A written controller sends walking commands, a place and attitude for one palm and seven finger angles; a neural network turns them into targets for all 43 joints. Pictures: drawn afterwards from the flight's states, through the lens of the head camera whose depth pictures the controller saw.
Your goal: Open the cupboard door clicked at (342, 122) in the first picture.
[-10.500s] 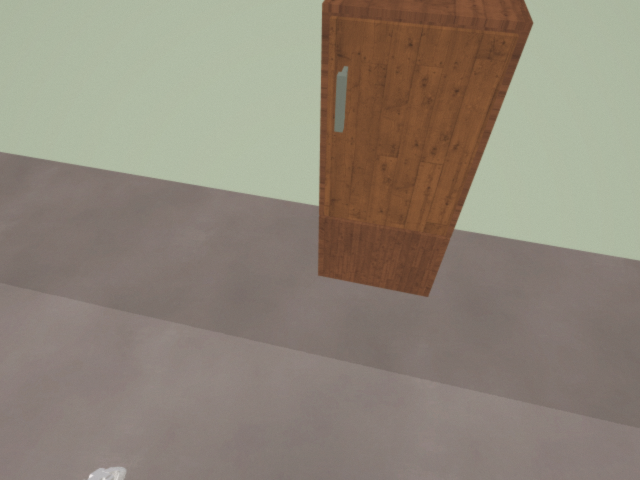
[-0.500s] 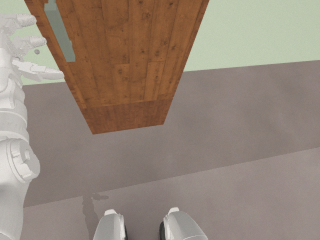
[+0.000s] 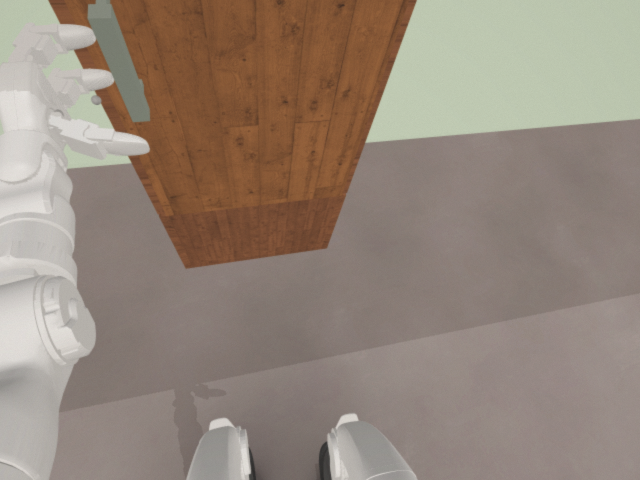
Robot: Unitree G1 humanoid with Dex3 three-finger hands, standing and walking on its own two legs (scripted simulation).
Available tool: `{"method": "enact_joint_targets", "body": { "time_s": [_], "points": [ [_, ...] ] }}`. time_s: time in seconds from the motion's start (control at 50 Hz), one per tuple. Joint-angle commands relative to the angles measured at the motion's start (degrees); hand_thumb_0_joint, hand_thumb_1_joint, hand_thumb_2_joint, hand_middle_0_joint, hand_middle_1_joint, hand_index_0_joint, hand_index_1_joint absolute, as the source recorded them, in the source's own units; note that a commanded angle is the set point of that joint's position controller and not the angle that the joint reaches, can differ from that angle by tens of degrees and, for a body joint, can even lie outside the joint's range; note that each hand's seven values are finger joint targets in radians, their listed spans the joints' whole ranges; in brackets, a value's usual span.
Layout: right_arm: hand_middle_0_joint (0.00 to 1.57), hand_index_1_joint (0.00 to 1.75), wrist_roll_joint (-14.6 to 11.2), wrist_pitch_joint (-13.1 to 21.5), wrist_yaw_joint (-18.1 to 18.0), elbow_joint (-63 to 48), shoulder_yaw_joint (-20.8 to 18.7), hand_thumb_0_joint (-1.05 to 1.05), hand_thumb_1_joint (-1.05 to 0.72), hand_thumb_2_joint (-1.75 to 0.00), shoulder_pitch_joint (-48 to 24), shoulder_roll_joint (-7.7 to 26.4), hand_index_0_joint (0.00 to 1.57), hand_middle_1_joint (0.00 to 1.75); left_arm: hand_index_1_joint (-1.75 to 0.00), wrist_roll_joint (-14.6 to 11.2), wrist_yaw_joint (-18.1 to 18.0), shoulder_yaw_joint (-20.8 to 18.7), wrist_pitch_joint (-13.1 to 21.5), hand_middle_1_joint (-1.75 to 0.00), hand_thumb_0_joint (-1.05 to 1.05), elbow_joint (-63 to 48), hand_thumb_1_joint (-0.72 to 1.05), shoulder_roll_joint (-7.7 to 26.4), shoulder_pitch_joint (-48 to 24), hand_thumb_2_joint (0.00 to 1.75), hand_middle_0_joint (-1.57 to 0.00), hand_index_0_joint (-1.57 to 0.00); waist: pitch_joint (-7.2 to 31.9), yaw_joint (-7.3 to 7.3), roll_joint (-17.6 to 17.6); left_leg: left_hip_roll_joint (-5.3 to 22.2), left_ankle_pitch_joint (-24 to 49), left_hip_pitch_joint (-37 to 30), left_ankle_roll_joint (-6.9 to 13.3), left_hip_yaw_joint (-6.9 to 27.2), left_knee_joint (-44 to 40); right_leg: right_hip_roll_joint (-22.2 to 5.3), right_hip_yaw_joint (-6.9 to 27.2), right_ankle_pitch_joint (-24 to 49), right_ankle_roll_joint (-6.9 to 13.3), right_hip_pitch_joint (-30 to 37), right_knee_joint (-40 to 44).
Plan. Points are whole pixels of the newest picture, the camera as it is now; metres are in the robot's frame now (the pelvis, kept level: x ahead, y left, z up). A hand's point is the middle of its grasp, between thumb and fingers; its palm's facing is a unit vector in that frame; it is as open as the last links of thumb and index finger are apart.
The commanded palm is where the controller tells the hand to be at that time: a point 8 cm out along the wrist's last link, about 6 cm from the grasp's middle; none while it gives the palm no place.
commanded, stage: slide the fingers in behind the handle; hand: left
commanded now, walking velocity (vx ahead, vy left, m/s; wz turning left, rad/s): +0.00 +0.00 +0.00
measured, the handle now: (123, 58) +0.60 +0.18 +0.09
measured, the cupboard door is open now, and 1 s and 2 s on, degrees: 0 0 1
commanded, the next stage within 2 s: close the thumb around the handle in 1.24 s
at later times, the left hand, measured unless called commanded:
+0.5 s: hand (128, 99) +0.55 +0.17 +0.08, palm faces +0.09 -1.00 +0.00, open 14.0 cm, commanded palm +0.52 +0.20 +0.08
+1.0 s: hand (152, 96) +0.56 +0.14 +0.08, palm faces +0.11 -0.99 -0.01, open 14.0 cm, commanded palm +0.53 +0.18 +0.08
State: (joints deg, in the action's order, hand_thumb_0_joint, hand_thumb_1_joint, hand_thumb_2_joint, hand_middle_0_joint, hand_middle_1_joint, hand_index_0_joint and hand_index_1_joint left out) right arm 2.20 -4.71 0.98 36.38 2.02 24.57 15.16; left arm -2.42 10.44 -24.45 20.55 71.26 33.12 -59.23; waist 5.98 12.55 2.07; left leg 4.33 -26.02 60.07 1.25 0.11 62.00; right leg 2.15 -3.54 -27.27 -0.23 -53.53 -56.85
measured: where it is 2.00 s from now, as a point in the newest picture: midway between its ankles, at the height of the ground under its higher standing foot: outside the picture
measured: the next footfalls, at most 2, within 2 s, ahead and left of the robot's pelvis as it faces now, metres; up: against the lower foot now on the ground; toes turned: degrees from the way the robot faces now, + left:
none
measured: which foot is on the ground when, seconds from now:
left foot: down 0.00-1.00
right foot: down 0.00-1.00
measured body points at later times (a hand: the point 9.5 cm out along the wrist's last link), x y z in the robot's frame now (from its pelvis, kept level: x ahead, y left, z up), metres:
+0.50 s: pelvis +0.00 -0.01 +0.00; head +0.14 +0.02 +0.42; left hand +0.54 +0.22 +0.09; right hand -0.03 -0.27 -0.11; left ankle +0.02 +0.10 -0.66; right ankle -0.01 -0.13 -0.66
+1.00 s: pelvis +0.00 -0.01 +0.00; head +0.15 +0.01 +0.42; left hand +0.54 +0.20 +0.08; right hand -0.03 -0.26 -0.11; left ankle +0.02 +0.10 -0.66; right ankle -0.01 -0.13 -0.66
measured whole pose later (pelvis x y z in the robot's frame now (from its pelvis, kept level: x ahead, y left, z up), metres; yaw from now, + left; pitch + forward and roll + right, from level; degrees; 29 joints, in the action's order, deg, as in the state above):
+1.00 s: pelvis +0.00 -0.01 +0.00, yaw +1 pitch +25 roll -4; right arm 3.3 -3.7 2.8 37.4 1.5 24.5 14.4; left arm -0.5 1.4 -21.9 22.4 72.6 26.7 -61.2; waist 6.5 12.9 2.8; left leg 3.9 -26.3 60.7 0.6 0.0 62.1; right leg 1.8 -3.4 -28.5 0.4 -54.9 -58.6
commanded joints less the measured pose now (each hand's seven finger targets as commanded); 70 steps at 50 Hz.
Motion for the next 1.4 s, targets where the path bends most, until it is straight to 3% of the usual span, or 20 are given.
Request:
{"method": "enact_joint_targets", "body": {
  "time_s": [0.0,0.1,0.18,0.22,0.28,0.34,0.36,0.42,0.52,0.72,0.78,0.82,0.84,0.9,0.98,1.04,1.1,1.22,1.32,1.38],
  "points": [
    [0.2,0.3,0.1,0.5,-0.7,-1.7,-3.7,0.0,-0.9,-0.9,11.6,10.9,0.2,0.3,-1.2,-0.2,-1.5,0.1,3.9,-1.2,0.0,-12.3,-0.5,12.2,-26.3,0.3,-0.3,-0.3,28.8,0.46,10.6,-1.4,26.8,-32.0,0.2,4.4,-5.5,2.1,0.4,19.6,1.2,2.8,6.0],
    [0.2,0.3,0.4,0.8,-0.3,-1.6,-4.0,0.0,-0.9,-0.9,11.8,10.7,0.2,0.3,-1.2,-0.2,-3.2,0.2,4.8,-1.2,0.0,-13.6,-0.5,10.3,-26.7,0.3,-0.3,-0.3,30.2,0.24,10.0,-1.5,27.2,-32.6,0.1,4.3,-5.2,2.1,0.5,20.3,1.2,3.3,5.8],
    [0.2,0.3,0.4,0.8,-0.2,-1.7,-3.7,0.0,-0.9,-0.9,11.8,10.8,0.2,0.3,-1.2,0.5,-3.9,-1.0,4.7,-1.2,0.0,-11.0,-0.5,12.0,-25.7,0.3,-0.3,-0.3,27.2,0.21,6.6,-1.9,24.2,-28.0,0.5,3.7,-5.4,2.1,0.8,20.1,1.1,5.3,5.8],
    [0.2,0.3,0.3,0.9,0.0,-1.9,-4.0,0.0,-0.9,-0.9,11.3,10.3,0.2,0.3,-1.2,0.6,-4.2,1.4,4.9,-1.2,0.0,-12.1,-0.5,8.7,-26.6,0.3,-0.3,-0.3,28.1,0.71,7.7,-2.0,24.1,-28.9,0.5,3.4,-5.1,1.9,0.9,20.1,0.9,4.4,5.9],
    [0.2,0.3,0.4,1.1,-0.2,-1.6,-3.8,0.0,-0.9,-0.9,11.7,10.6,0.2,0.3,-1.2,0.3,-4.7,-0.4,5.0,-1.2,0.0,-10.6,-0.5,10.9,-27.1,0.3,-0.3,-0.3,27.2,0.93,6.0,-2.1,22.6,-26.8,0.8,3.3,-5.0,2.0,1.2,19.7,0.9,5.3,6.0],
    [0.2,0.3,0.4,1.3,-0.1,-1.6,-3.9,0.0,-0.9,-0.9,11.5,10.3,0.2,0.3,-1.2,0.6,-4.6,0.3,5.5,-1.2,0.0,-11.8,-0.5,10.0,-27.3,0.3,-0.3,-0.3,29.4,0.36,8.3,-2.2,24.1,-27.9,0.5,3.1,-4.6,1.8,1.3,21.0,1.0,5.6,5.6],
    [0.2,0.3,0.3,1.3,-0.1,-1.4,-3.9,0.0,-0.9,-0.9,11.3,10.3,0.2,0.3,-1.2,0.6,-4.5,1.6,5.3,-1.2,0.0,-10.9,-0.5,8.7,-27.8,0.3,-0.3,-0.3,28.0,1.45,6.9,-2.2,23.2,-27.2,0.7,3.1,-4.5,1.8,1.3,20.7,0.8,5.1,5.9],
    [0.2,0.3,0.3,1.3,-0.3,-1.3,-3.8,0.0,-0.9,-0.9,11.6,10.4,0.2,0.3,-1.2,0.6,-4.7,0.7,5.1,-1.2,0.0,-10.4,-0.5,10.2,-29.3,0.3,-0.3,-0.3,28.1,1.44,6.7,-2.3,22.2,-25.8,0.8,3.1,-4.3,1.7,1.5,20.1,0.7,5.4,5.7],
    [0.2,0.3,0.6,1.5,0.0,-1.0,-4.1,0.0,-0.9,-0.9,11.8,10.1,0.2,0.3,-1.2,0.6,-5.5,2.1,5.7,-1.2,0.0,-13.2,-0.5,7.5,-30.2,0.3,-0.3,-0.3,31.8,1.01,10.2,-2.1,25.7,-30.3,0.3,3.6,-3.9,1.8,1.1,21.4,1.0,4.1,5.0],
    [0.2,0.3,0.9,1.3,0.5,-0.9,-4.1,0.0,-0.9,-0.9,12.0,10.0,0.2,0.3,-1.2,1.4,-8.2,2.2,5.1,-1.2,0.0,-11.4,-0.5,6.6,-29.5,0.3,-0.3,-0.3,29.1,1.31,7.8,-2.5,24.6,-26.7,0.6,3.0,-3.9,1.7,1.3,22.4,0.9,5.4,5.2],
    [0.2,0.3,1.0,1.4,0.7,-0.8,-4.2,0.0,-0.9,-0.9,12.3,10.0,0.2,0.3,-1.2,1.5,-8.8,3.0,5.5,-1.2,0.0,-11.3,-0.5,5.1,-30.9,0.3,-0.3,-0.3,28.6,2.27,6.4,-2.5,24.4,-26.4,0.8,3.1,-3.8,1.7,1.3,22.6,0.8,5.3,5.2],
    [0.2,0.3,1.1,1.5,0.7,-0.9,-4.4,0.0,-0.9,-0.9,12.2,9.9,0.2,0.3,-1.2,1.7,-9.2,3.0,6.2,-1.2,0.0,-13.7,-0.5,5.2,-31.1,0.3,-0.3,-0.3,32.4,1.45,8.8,-2.5,26.3,-28.9,0.4,3.1,-3.7,1.6,1.3,23.5,0.9,5.6,4.7],
    [0.2,0.3,1.1,1.6,0.9,-0.8,-4.4,0.0,-0.9,-0.9,12.1,9.6,0.2,0.3,-1.2,1.8,-9.0,4.6,6.2,-1.2,0.0,-12.7,-0.5,3.1,-30.5,0.3,-0.3,-0.3,31.6,1.56,9.2,-2.5,26.1,-29.0,0.3,3.1,-3.7,1.7,1.1,23.1,1.0,4.8,4.7],
    [0.2,0.3,1.1,1.5,0.8,-0.5,-4.4,0.0,-0.9,-0.9,12.4,10.2,0.2,0.3,-1.2,1.6,-9.2,2.6,6.1,-1.2,0.0,-11.4,-0.5,5.4,-30.7,0.3,-0.3,-0.3,30.8,2.11,6.2,-2.6,24.9,-26.9,0.7,3.0,-3.7,1.7,1.4,23.2,0.7,5.9,5.1],
    [0.2,0.3,1.0,1.5,0.6,-0.7,-4.2,0.0,-0.9,-0.9,12.6,10.2,0.2,0.3,-1.2,1.5,-8.6,0.9,6.0,-1.2,0.0,-11.3,-0.5,7.6,-29.1,0.3,-0.3,-0.3,30.9,1.1,6.5,-2.8,25.3,-26.1,0.8,2.8,-3.8,1.7,1.6,24.6,0.9,7.7,4.9],
    [0.2,0.3,0.8,1.4,0.8,-0.7,-4.2,0.0,-0.9,-0.9,12.2,9.8,0.2,0.3,-1.2,1.2,-8.3,3.0,5.7,-1.2,0.0,-10.9,-0.5,4.9,-28.9,0.3,-0.3,-0.3,29.6,1.61,6.2,-2.7,25.0,-26.4,0.7,2.6,-3.9,1.7,1.4,24.0,0.7,6.8,5.4],
    [0.2,0.3,0.9,1.4,0.7,-0.7,-4.4,0.0,-0.9,-0.9,12.3,9.9,0.2,0.3,-1.2,1.2,-8.4,2.6,6.3,-1.2,0.0,-13.3,-0.5,5.5,-30.6,0.3,-0.3,-0.3,31.6,1.45,8.2,-2.5,26.8,-28.7,0.5,2.9,-3.9,1.6,1.4,24.5,0.8,6.1,5.0],
    [0.2,0.3,0.7,1.0,1.0,-1.0,-4.5,0.0,-0.9,-0.9,11.9,9.8,0.2,0.3,-1.2,1.1,-8.4,3.3,6.1,-1.2,0.0,-12.5,-0.5,3.5,-25.9,0.3,-0.3,-0.3,30.6,0.29,7.7,-2.6,27.5,-28.9,0.3,2.7,-4.4,1.7,1.1,25.0,1.0,6.8,5.2],
    [0.2,0.3,0.9,1.1,1.0,-0.3,-4.7,0.0,-0.9,-0.9,12.0,10.0,0.2,0.3,-1.2,0.9,-9.4,4.7,6.1,-1.2,0.0,-11.9,-0.5,1.6,-29.8,0.3,-0.3,-0.3,28.3,1.96,6.1,-2.5,24.9,-28.5,0.3,3.3,-4.6,1.8,0.8,22.1,0.9,4.4,5.5],
    [0.2,0.3,1.1,1.3,1.0,-0.2,-4.7,0.0,-0.9,-0.9,12.1,10.1,0.2,0.3,-1.22,1.3,-9.7,4.0,6.8,-1.22,0.0,-12.1,-0.33,2.6,-29.7,0.37,-0.31,-0.31,29.1,1.43,7.2,-2.6,25.2,-28.9,0.3,3.5,-4.4,1.7,0.9,21.9,1.2,4.3,5.1]
  ]
}}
